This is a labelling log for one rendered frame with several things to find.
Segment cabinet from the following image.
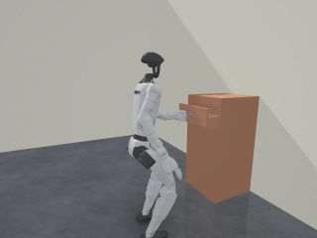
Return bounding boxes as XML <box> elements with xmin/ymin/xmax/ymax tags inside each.
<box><xmin>185</xmin><ymin>93</ymin><xmax>260</xmax><ymax>204</ymax></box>

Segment drawer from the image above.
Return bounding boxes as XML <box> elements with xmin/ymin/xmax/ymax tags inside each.
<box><xmin>179</xmin><ymin>103</ymin><xmax>219</xmax><ymax>129</ymax></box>

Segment left robot hand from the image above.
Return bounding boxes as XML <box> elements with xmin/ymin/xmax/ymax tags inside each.
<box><xmin>173</xmin><ymin>110</ymin><xmax>187</xmax><ymax>122</ymax></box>

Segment right robot hand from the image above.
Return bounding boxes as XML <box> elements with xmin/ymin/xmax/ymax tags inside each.
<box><xmin>160</xmin><ymin>156</ymin><xmax>182</xmax><ymax>186</ymax></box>

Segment handle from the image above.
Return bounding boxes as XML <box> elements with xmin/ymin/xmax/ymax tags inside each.
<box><xmin>185</xmin><ymin>113</ymin><xmax>197</xmax><ymax>118</ymax></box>

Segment right robot upper arm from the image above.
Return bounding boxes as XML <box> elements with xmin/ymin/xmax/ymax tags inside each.
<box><xmin>138</xmin><ymin>83</ymin><xmax>162</xmax><ymax>128</ymax></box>

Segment right robot shin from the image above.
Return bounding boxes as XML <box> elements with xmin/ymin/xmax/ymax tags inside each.
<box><xmin>146</xmin><ymin>190</ymin><xmax>177</xmax><ymax>238</ymax></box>

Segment right robot forearm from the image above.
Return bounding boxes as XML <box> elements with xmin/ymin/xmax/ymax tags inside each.
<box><xmin>142</xmin><ymin>116</ymin><xmax>168</xmax><ymax>161</ymax></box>

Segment left robot forearm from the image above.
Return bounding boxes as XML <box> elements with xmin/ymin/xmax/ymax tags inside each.
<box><xmin>157</xmin><ymin>110</ymin><xmax>174</xmax><ymax>121</ymax></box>

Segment left robot foot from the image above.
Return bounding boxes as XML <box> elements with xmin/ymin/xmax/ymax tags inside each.
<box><xmin>137</xmin><ymin>209</ymin><xmax>153</xmax><ymax>223</ymax></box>

